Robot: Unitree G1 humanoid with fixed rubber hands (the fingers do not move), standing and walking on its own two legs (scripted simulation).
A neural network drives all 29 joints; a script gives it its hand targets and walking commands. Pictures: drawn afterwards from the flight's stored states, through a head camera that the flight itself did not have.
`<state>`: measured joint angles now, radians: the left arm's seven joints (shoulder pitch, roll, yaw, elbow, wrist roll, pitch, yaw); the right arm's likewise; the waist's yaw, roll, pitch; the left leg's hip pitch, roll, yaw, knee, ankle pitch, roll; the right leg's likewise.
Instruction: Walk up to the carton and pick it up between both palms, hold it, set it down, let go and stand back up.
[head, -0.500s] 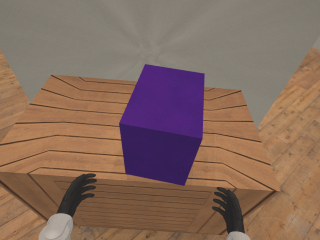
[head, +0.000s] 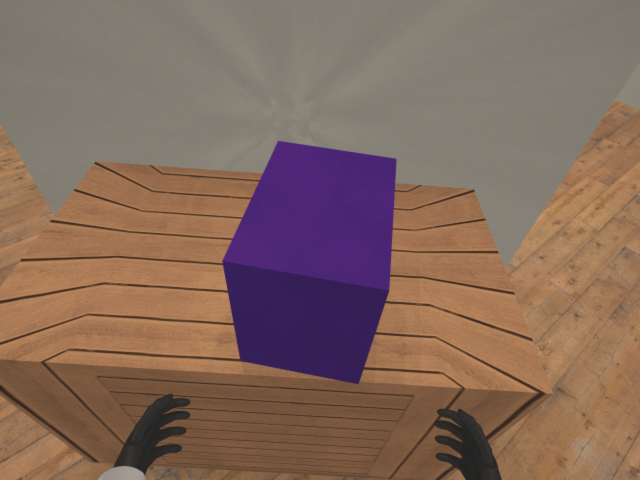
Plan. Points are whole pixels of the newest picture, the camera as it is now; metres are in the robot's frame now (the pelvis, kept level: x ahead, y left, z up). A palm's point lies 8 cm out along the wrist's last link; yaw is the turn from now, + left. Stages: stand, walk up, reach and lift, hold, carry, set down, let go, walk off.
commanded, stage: set down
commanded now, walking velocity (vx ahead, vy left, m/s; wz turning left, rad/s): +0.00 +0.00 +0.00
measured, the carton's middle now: (317, 260) +0.47 +0.02 -0.01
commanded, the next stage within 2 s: let go in 0.52 s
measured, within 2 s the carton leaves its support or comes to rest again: neither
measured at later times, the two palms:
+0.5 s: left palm (132, 477) +0.16 +0.23 -0.07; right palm out of the picture +0.15 -0.22 -0.08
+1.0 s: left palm out of the picture +0.13 +0.22 -0.08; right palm out of the picture +0.12 -0.23 -0.08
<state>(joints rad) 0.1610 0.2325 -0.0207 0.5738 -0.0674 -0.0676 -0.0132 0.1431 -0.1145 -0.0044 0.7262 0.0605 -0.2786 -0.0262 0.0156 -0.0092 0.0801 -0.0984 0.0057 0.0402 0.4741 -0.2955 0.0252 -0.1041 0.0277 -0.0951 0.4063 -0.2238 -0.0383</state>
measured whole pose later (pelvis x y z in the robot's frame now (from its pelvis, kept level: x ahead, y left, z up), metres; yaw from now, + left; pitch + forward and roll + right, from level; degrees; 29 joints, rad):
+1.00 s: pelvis -0.01 -0.01 +0.00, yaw -2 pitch -6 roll +0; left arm 0.23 0.22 -0.03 0.53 -0.04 0.13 0.03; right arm 0.23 -0.16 -0.04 0.71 -0.03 -0.16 0.05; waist 0.01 -0.01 0.07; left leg -0.07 0.00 0.07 0.43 -0.26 0.02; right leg -0.11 0.03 -0.07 0.41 -0.20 -0.05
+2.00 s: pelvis -0.04 +0.01 +0.00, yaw -2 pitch -1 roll +0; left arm 0.40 0.10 0.00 1.06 0.02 -0.02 0.03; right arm 0.31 -0.13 0.00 1.16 -0.01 0.00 -0.01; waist 0.00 0.03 0.00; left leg -0.19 -0.02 0.08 0.40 -0.20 0.05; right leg -0.23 0.00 -0.06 0.40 -0.14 -0.03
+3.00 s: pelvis -0.03 +0.01 +0.00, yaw -2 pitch -1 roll +0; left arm 0.38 0.06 -0.01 1.16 0.02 -0.01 0.04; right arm 0.34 -0.09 0.01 1.18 -0.01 -0.01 -0.04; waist 0.01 0.01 0.00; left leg -0.17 -0.02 0.09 0.40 -0.21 0.05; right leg -0.22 0.00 -0.05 0.41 -0.17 -0.03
